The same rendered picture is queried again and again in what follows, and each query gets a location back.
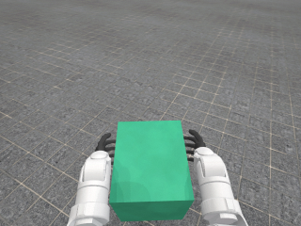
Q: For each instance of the carton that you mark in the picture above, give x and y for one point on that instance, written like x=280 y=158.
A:
x=151 y=177

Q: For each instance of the robot right forearm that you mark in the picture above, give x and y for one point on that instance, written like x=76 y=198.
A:
x=218 y=204

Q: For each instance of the left robot hand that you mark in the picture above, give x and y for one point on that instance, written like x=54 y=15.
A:
x=103 y=142

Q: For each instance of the right robot hand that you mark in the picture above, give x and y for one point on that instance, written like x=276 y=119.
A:
x=198 y=143

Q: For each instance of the robot left forearm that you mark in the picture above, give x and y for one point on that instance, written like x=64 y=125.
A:
x=91 y=203

